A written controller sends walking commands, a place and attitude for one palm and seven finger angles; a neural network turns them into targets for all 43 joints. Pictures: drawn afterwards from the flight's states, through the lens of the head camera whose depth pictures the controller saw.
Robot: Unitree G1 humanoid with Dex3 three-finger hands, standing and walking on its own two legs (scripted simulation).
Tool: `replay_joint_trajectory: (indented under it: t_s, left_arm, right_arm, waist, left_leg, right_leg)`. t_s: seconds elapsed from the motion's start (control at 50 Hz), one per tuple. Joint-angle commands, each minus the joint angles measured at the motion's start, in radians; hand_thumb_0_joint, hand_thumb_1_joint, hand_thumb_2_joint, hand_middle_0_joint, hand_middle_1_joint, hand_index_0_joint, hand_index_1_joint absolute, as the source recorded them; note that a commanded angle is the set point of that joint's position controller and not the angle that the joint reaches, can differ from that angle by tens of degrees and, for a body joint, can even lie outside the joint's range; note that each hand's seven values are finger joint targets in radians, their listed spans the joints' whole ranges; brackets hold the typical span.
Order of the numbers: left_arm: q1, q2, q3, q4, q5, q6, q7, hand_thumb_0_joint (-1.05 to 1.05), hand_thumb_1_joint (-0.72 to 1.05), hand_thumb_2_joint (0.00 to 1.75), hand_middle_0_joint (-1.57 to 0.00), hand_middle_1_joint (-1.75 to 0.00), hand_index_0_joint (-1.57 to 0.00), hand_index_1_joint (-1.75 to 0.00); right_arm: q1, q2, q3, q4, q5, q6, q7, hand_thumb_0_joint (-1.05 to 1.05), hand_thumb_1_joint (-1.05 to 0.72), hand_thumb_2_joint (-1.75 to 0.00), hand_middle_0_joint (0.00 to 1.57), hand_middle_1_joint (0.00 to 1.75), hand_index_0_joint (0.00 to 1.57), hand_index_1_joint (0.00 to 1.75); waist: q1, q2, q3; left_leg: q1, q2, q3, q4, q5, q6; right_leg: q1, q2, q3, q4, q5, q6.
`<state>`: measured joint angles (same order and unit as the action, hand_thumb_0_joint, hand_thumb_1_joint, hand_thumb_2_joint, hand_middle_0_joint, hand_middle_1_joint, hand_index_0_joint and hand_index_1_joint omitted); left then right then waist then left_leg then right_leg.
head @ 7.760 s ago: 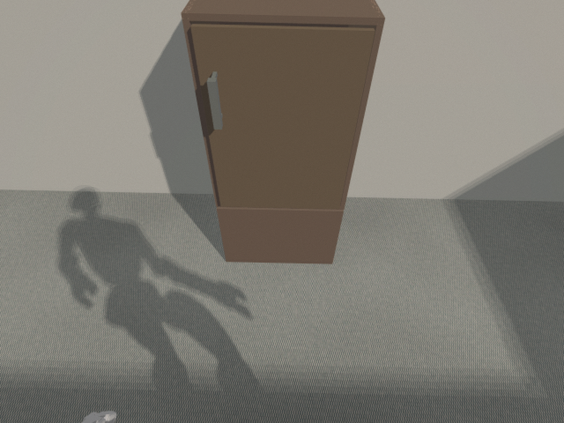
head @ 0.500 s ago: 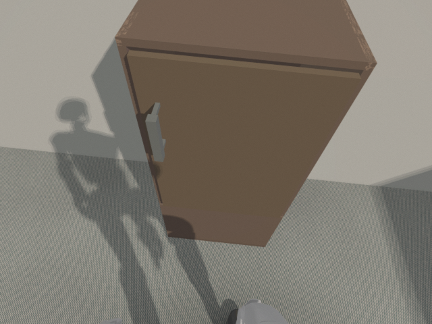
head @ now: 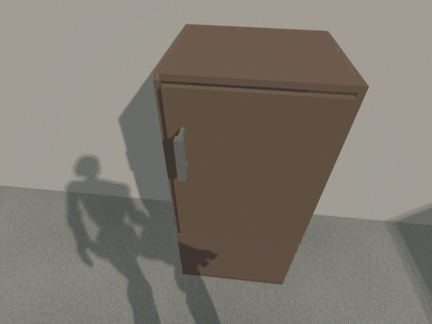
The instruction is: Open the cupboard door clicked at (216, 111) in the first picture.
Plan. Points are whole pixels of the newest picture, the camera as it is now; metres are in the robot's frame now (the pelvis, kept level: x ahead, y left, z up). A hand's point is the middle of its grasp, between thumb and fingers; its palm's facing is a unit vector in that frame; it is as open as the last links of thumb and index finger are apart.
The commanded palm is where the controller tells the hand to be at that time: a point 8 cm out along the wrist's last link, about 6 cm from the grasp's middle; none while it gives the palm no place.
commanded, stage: come to a stop and stand still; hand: left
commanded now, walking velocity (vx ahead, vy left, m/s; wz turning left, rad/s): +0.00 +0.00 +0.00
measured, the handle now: (182, 154) +0.51 +0.12 +0.04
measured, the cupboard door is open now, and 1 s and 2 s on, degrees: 0 0 0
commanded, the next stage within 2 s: look again from close up in 0.52 s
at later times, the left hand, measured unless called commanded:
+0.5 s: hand out of the picture +0.03 +0.24 -0.14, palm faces +0.00 -0.95 -0.30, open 7.4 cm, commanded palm none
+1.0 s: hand out of the picture +0.06 +0.24 -0.14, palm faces -0.01 -0.95 -0.30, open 7.4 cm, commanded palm none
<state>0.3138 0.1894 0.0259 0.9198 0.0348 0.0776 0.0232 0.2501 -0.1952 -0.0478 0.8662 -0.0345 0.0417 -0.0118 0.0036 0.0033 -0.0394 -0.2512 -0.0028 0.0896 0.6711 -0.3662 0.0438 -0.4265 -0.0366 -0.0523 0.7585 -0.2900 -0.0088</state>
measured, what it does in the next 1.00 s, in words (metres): steps on the spot: right foot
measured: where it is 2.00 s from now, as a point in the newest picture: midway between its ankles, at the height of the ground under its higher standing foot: outside the picture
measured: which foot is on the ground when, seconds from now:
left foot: down 0.00-1.00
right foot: up 0.00-0.06, down 0.08-1.00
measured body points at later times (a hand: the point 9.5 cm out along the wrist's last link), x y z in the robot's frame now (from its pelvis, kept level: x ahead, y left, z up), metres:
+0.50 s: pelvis -0.03 +0.02 +0.02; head -0.04 +0.02 +0.47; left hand +0.03 +0.29 -0.12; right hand -0.01 -0.25 -0.13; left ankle +0.00 +0.09 -0.72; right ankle +0.03 -0.10 -0.72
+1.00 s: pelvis +0.00 +0.01 +0.02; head +0.00 +0.01 +0.47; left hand +0.06 +0.29 -0.11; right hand +0.08 -0.27 -0.11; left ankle +0.00 +0.09 -0.72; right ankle +0.04 -0.10 -0.72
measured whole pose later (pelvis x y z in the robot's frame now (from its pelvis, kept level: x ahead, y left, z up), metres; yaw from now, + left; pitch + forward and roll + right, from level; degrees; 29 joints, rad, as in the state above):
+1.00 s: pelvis +0.00 +0.01 +0.02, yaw +1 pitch -2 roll +0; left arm 0.19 0.30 -0.02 1.06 0.02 -0.01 0.01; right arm 0.15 -0.30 0.00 1.09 -0.01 -0.02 0.01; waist 0.00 -0.01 0.02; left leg -0.14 -0.03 0.08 0.36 -0.19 0.05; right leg -0.19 -0.02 -0.09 0.38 -0.15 -0.02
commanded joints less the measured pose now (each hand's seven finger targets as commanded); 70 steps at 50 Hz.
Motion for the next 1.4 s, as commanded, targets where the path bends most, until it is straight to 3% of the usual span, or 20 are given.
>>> replay_joint_trajectory:
  t_s: [0.0,0.02,0.04,0.06,0.08,0.1,0.12,0.14,0.2,0.22,0.26,0.32,0.46,0.7,0.84,1.18,1.24,1.26,1.34,1.38]
  left_arm:
    - [0.064,0.058,0.021,-0.082,0.001,-0.039,-0.005,0.0,0.9,0.9,-0.2,-0.3,-0.2,-0.3]
    - [0.085,0.056,0.017,-0.068,0.001,-0.051,-0.007,0.0,0.9,0.9,-0.2,-0.3,-0.2,-0.3]
    - [0.088,0.075,0.019,-0.073,0.0,-0.065,-0.004,0.0,0.9,0.9,-0.2,-0.3,-0.2,-0.3]
    - [0.065,0.116,0.019,-0.083,0.0,-0.08,0.001,0.0,0.9,0.9,-0.2,-0.3,-0.2,-0.3]
    - [0.02,0.159,0.023,-0.095,-0.003,-0.091,0.003,0.0,0.9,0.9,-0.2,-0.3,-0.2,-0.3]
    - [-0.015,0.178,0.026,-0.099,-0.007,-0.101,0.005,0.0,0.9,0.9,-0.2,-0.3,-0.2,-0.3]
    - [-0.035,0.19,0.03,-0.101,-0.008,-0.107,0.006,0.0,0.9,0.9,-0.2,-0.3,-0.2,-0.3]
    - [-0.053,0.197,0.032,-0.106,-0.01,-0.105,0.007,0.0,0.9,0.9,-0.2,-0.3,-0.2,-0.3]
    - [-0.066,0.206,0.034,-0.099,-0.011,-0.095,0.007,0.0,0.9,0.9,-0.2,-0.3,-0.2,-0.3]
    - [-0.056,0.21,0.033,-0.094,-0.01,-0.097,0.006,0.0,0.9,0.9,-0.2,-0.3,-0.2,-0.3]
    - [-0.027,0.195,0.031,-0.071,-0.011,-0.092,0.003,0.0,0.9,0.9,-0.2,-0.3,-0.2,-0.3]
    - [-0.008,0.197,0.03,-0.04,-0.006,-0.091,0.001,0.0,0.9,0.9,-0.2,-0.3,-0.2,-0.3]
    - [-0.046,0.229,0.029,-0.005,-0.006,-0.092,-0.001,0.0,0.9,0.9,-0.2,-0.3,-0.2,-0.3]
    - [-0.123,0.283,0.011,0.037,-0.014,-0.108,-0.002,0.0,0.9,0.9,-0.2,-0.3,-0.2,-0.3]
    - [-0.146,0.295,0.002,0.067,-0.017,-0.117,0.0,0.0,0.9,0.9,-0.2,-0.3,-0.2,-0.3]
    - [-0.179,0.302,-0.004,0.094,-0.018,-0.111,-0.001,0.0,0.9,0.9,-0.2,-0.3,-0.2,-0.3]
    - [-0.127,0.192,-0.018,0.098,-0.019,-0.081,0.005,0.0,0.9,0.9,-0.2,-0.3,-0.2,-0.3]
    - [-0.119,0.192,-0.015,0.09,-0.018,-0.069,0.005,0.0,0.9,0.9,-0.2,-0.3,-0.2,-0.3]
    - [-0.115,0.196,0.009,0.021,-0.007,-0.03,-0.007,0.0,0.9,0.9,-0.2,-0.3,-0.2,-0.3]
    - [-0.117,0.185,0.02,-0.003,-0.006,-0.013,-0.009,0.0,0.9,0.9,-0.2,-0.3,-0.2,-0.3]
  right_arm:
    - [-0.072,-0.167,-0.029,-0.112,0.0,-0.021,-0.008,0.0,-0.9,-0.9,0.2,0.3,0.2,0.3]
    - [-0.063,-0.156,-0.024,-0.102,0.001,-0.027,-0.007,0.0,-0.9,-0.9,0.2,0.3,0.2,0.3]
    - [-0.036,-0.136,-0.018,-0.096,0.009,-0.032,-0.009,0.0,-0.9,-0.9,0.2,0.3,0.2,0.3]
    - [-0.005,-0.116,-0.012,-0.093,0.019,-0.038,-0.01,0.0,-0.9,-0.9,0.2,0.3,0.2,0.3]
    - [0.014,-0.119,-0.01,-0.086,0.024,-0.045,-0.009,0.0,-0.9,-0.9,0.2,0.3,0.2,0.3]
    - [0.033,-0.126,-0.008,-0.067,0.021,-0.048,-0.007,0.0,-0.9,-0.9,0.2,0.3,0.2,0.3]
    - [0.041,-0.134,-0.011,-0.054,0.019,-0.05,-0.006,0.0,-0.9,-0.9,0.2,0.3,0.2,0.3]
    - [0.045,-0.148,-0.014,-0.042,0.018,-0.052,-0.005,0.0,-0.9,-0.9,0.2,0.3,0.2,0.3]
    - [0.046,-0.171,-0.019,-0.017,0.015,-0.061,-0.002,0.0,-0.9,-0.9,0.2,0.3,0.2,0.3]
    - [0.03,-0.187,-0.018,-0.012,0.014,-0.069,-0.002,0.0,-0.9,-0.9,0.2,0.3,0.2,0.3]
    - [-0.008,-0.209,-0.02,-0.003,0.011,-0.074,-0.002,0.0,-0.9,-0.9,0.2,0.3,0.2,0.3]
    - [-0.03,-0.225,-0.022,0.011,0.012,-0.078,-0.002,0.0,-0.9,-0.9,0.2,0.3,0.2,0.3]
    - [-0.028,-0.262,-0.023,0.07,0.014,-0.077,0.001,0.0,-0.9,-0.9,0.2,0.3,0.2,0.3]
    - [-0.051,-0.288,-0.004,0.133,0.02,-0.08,0.009,0.0,-0.9,-0.9,0.2,0.3,0.2,0.3]
    - [-0.092,-0.293,0.007,0.157,0.023,-0.085,0.009,0.0,-0.9,-0.9,0.2,0.3,0.2,0.3]
    - [-0.158,-0.298,0.017,0.184,0.025,-0.08,0.004,0.0,-0.9,-0.9,0.2,0.3,0.2,0.3]
    - [-0.101,-0.186,0.031,0.192,0.022,-0.066,-0.006,0.0,-0.9,-0.9,0.2,0.3,0.2,0.3]
    - [-0.088,-0.189,0.026,0.19,0.022,-0.059,-0.011,0.0,-0.9,-0.9,0.2,0.3,0.2,0.3]
    - [-0.057,-0.248,-0.014,0.16,0.016,-0.039,-0.038,0.0,-0.9,-0.9,0.2,0.3,0.2,0.3]
    - [-0.034,-0.26,-0.027,0.157,0.013,-0.042,-0.049,0.0,-0.9,-0.9,0.2,0.3,0.2,0.3]
  waist:
    - [0.033,-0.015,0.238]
    - [0.037,-0.024,0.217]
    - [0.023,-0.07,0.219]
    - [-0.008,-0.123,0.195]
    - [-0.042,-0.118,0.165]
    - [-0.056,-0.15,0.101]
    - [-0.056,-0.193,0.06]
    - [-0.059,-0.169,0.059]
    - [-0.051,-0.069,0.076]
    - [-0.036,0.024,0.07]
    - [-0.006,0.068,0.071]
    - [0.016,0.059,0.066]
    - [0.012,0.012,0.105]
    - [-0.011,-0.018,0.08]
    - [-0.011,-0.019,0.019]
    - [-0.005,-0.011,0.039]
    - [-0.011,-0.016,0.01]
    - [-0.012,-0.011,0.02]
    - [-0.023,0.061,0.03]
    - [-0.035,0.115,0.043]
  left_leg:
    - [-0.361,0.215,-0.233,-0.37,-0.242,0.069]
    - [-0.291,0.186,-0.199,-0.322,-0.185,0.056]
    - [-0.251,0.143,-0.182,-0.243,-0.112,0.031]
    - [-0.204,0.074,-0.135,-0.173,-0.046,0.008]
    - [-0.102,0.04,-0.114,-0.154,0.008,-0.001]
    - [-0.005,0.038,-0.105,-0.141,0.06,-0.002]
    - [0.052,0.037,-0.099,-0.125,0.074,0.003]
    - [0.074,0.035,-0.099,-0.123,0.069,0.005]
    - [0.055,0.066,-0.142,-0.227,0.026,0.018]
    - [0.034,0.089,-0.177,-0.292,0.028,0.025]
    - [-0.08,0.147,-0.248,-0.405,-0.099,0.033]
    - [-0.127,0.154,-0.263,-0.453,-0.131,0.031]
    - [-0.14,0.147,-0.248,-0.474,-0.173,0.019]
    - [-0.025,0.119,-0.192,-0.416,0.008,0.003]
    - [0.058,0.125,-0.166,-0.384,0.209,0.0]
    - [0.094,0.136,-0.165,-0.415,0.259,-0.008]
    - [0.132,0.156,-0.133,-0.357,0.398,-0.021]
    - [0.133,0.165,-0.128,-0.344,0.426,-0.021]
    - [0.182,0.268,-0.158,-0.323,0.61,0.036]
    - [0.179,0.391,-0.243,-0.342,0.783,0.145]
  right_leg:
    - [0.118,0.022,-0.009,-0.007,-0.056,0.011]
    - [0.131,0.015,-0.005,-0.136,-0.014,0.01]
    - [0.129,-0.004,0.062,-0.264,0.015,-0.006]
    - [0.081,-0.077,0.212,-0.328,-0.007,-0.053]
    - [0.012,-0.139,0.28,-0.374,-0.049,-0.091]
    - [-0.011,-0.145,0.288,-0.401,-0.085,-0.105]
    - [-0.015,-0.14,0.278,-0.421,-0.098,-0.106]
    - [-0.031,-0.143,0.266,-0.435,-0.145,-0.106]
    - [-0.024,-0.101,0.195,-0.397,-0.166,-0.078]
    - [0.022,-0.077,0.161,-0.357,-0.101,-0.071]
    - [0.137,-0.04,0.085,-0.289,-0.006,-0.044]
    - [0.217,-0.039,0.065,-0.284,0.042,-0.037]
    - [0.225,-0.06,0.083,-0.337,0.004,-0.035]
    - [0.213,-0.107,0.143,-0.445,0.005,-0.04]
    - [0.269,-0.115,0.127,-0.443,0.169,-0.036]
    - [0.299,-0.111,0.114,-0.467,0.222,-0.025]
    - [0.272,-0.103,0.097,-0.404,0.34,-0.006]
    - [0.251,-0.095,0.089,-0.375,0.352,-0.004]
    - [0.109,-0.03,0.049,-0.198,0.241,0.008]
    - [0.009,0.016,0.082,0.063,-0.149,0.013]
